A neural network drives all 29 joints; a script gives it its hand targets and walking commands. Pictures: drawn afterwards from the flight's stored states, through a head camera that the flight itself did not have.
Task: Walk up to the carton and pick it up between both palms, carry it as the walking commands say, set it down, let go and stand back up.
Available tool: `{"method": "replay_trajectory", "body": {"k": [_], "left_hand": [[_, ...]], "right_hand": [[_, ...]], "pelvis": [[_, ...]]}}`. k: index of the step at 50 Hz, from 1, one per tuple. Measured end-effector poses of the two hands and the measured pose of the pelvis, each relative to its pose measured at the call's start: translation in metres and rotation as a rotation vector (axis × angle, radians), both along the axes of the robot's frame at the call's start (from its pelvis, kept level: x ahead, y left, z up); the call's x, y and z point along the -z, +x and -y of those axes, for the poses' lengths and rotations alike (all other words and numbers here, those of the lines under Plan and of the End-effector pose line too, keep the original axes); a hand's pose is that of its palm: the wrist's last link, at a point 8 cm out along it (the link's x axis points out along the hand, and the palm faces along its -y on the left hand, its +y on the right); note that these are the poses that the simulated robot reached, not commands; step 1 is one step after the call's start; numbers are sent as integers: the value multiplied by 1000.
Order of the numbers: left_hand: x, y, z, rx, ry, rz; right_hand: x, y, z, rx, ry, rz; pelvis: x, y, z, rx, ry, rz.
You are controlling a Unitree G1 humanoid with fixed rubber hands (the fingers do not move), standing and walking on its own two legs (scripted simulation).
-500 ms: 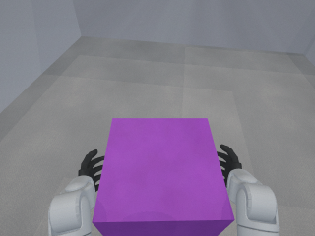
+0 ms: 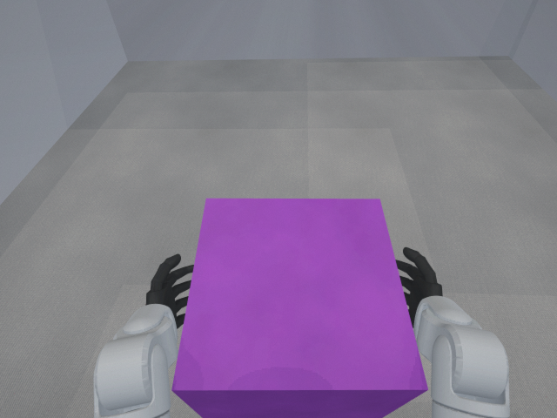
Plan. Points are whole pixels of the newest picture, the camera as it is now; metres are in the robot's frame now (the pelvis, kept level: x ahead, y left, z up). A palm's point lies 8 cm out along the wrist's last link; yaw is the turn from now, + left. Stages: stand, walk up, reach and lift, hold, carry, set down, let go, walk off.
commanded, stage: carry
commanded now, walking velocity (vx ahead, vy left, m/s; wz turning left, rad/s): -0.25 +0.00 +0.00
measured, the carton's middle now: (292, 316) +0.28 -0.02 +0.02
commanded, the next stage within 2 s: none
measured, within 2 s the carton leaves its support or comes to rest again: neither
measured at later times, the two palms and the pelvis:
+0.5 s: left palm out of the picture +0.06 +0.16 +0.08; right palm out of the picture +0.05 -0.17 +0.07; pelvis -0.19 +0.00 +0.00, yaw +0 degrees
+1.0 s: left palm out of the picture -0.14 +0.22 +0.07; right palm out of the picture -0.12 -0.11 +0.08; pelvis -0.38 +0.04 +0.00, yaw +1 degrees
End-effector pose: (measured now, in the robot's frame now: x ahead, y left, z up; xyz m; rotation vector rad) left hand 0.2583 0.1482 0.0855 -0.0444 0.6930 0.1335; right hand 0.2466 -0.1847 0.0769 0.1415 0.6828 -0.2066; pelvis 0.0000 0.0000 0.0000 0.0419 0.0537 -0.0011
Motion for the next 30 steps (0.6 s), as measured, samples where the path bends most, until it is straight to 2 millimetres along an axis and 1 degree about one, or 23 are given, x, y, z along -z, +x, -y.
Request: {"method": "replay_trajectory", "body": {"k": [2,5,8,11,14,17,19,21,23,26,28,30], "left_hand": [[2,-16,-9,-13,-11,10],[11,-43,-29,-40,-33,17],[19,-79,-49,-81,-58,-23],[19,-111,-59,-112,-75,-45],[14,-133,-61,-119,-75,-26],[5,-148,-57,-101,-57,2],[0,-157,-50,-83,-42,15],[-1,-168,-40,-66,-28,20],[0,-181,-28,-50,-19,18],[6,-208,-12,-30,-16,-20],[5,-224,-6,-7,4,-37],[3,-238,-4,5,15,-34]], "right_hand": [[-2,-11,-9,-14,-13,9],[-2,-29,-29,-40,-34,15],[1,-53,-49,-73,-50,-24],[-1,-77,-59,-105,-68,-46],[-7,-97,-62,-113,-68,-28],[-13,-116,-58,-105,-63,0],[-13,-131,-50,-91,-55,12],[-9,-148,-40,-73,-42,17],[-2,-168,-28,-53,-26,16],[6,-203,-12,-18,-3,-23],[8,-224,-6,0,14,-39],[8,-241,-4,10,24,-37]], "pelvis": [[2,-16,-5,-9,-4,-7],[9,-41,-15,-24,-16,-11],[4,-64,-21,-25,-34,3],[-1,-86,-23,-29,-66,16],[-3,-109,-23,-27,-79,12],[-3,-131,-20,-17,-83,0],[-2,-147,-17,-10,-82,-9],[1,-163,-13,-5,-76,-14],[5,-180,-8,5,-74,-10],[1,-202,-4,3,-44,8],[-2,-216,-4,8,-21,19],[-3,-231,-5,13,-9,23]]}}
